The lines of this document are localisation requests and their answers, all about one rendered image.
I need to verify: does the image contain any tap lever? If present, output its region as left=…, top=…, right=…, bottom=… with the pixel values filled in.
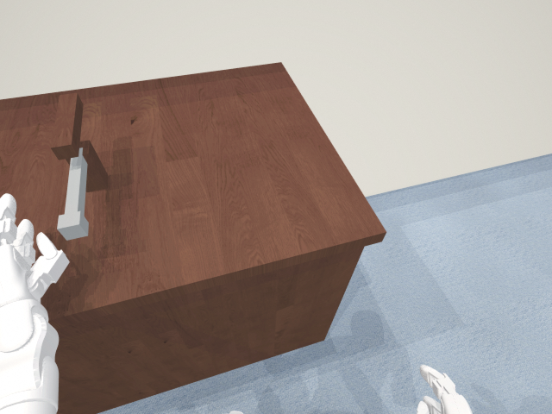
left=57, top=147, right=89, bottom=241

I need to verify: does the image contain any robot left forearm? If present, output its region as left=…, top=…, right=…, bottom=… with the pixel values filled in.
left=0, top=299, right=59, bottom=414

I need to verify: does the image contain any left robot hand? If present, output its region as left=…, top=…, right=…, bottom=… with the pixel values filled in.
left=0, top=193, right=70, bottom=307

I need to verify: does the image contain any counter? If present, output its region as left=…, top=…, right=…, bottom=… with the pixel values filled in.
left=0, top=62, right=386, bottom=414

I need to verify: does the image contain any right robot hand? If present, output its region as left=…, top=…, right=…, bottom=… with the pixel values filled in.
left=417, top=365, right=473, bottom=414

